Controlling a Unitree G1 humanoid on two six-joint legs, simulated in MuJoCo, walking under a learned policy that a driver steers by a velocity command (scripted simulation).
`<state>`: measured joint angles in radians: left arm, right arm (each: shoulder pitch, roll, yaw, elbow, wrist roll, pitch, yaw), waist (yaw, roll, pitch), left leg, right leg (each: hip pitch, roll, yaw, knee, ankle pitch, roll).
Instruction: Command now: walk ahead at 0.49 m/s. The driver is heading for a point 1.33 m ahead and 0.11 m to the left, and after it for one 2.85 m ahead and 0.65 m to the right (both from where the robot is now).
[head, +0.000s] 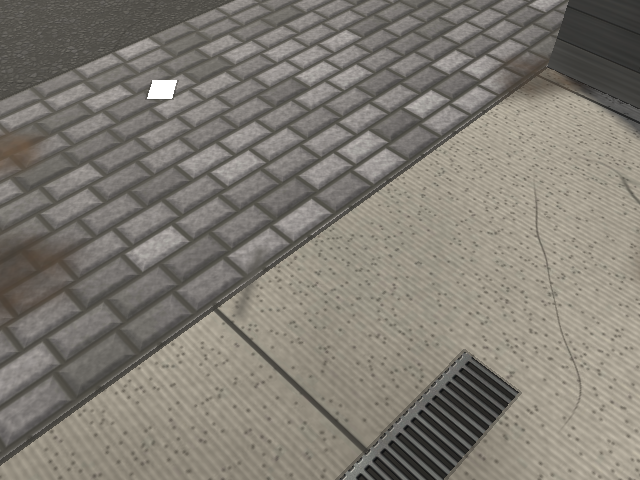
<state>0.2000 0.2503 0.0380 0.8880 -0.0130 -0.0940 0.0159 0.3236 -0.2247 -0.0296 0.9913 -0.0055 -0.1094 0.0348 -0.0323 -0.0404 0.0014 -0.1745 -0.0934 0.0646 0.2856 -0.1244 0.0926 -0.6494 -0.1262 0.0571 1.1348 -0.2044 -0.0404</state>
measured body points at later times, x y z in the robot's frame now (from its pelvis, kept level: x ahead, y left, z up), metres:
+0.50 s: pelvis +0.27 -0.08 +0.00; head +0.29 -0.10 +0.45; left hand +0.33 +0.18 -0.12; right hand +0.36 -0.35 -0.14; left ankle +0.27 +0.08 -0.66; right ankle +0.29 -0.16 -0.74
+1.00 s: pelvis +0.55 -0.01 -0.01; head +0.57 +0.00 +0.44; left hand +0.57 +0.25 -0.15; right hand +0.67 -0.27 -0.13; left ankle +0.61 +0.07 -0.74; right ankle +0.44 -0.16 -0.65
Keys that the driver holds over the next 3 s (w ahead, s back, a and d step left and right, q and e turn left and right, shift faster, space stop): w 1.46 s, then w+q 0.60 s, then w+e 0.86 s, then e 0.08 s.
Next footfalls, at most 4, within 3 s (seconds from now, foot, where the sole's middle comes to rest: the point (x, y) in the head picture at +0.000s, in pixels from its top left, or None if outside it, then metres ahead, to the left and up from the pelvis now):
0.30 right None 0.33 -0.17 -0.78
0.86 left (289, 422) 0.65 0.07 -0.78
1.44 right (380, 302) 0.96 -0.16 -0.78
2.02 left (275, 228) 1.23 0.11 -0.78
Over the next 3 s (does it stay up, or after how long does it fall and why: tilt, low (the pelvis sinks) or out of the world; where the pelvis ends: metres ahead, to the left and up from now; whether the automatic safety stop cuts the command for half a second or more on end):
stays up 1.65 0.10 -0.01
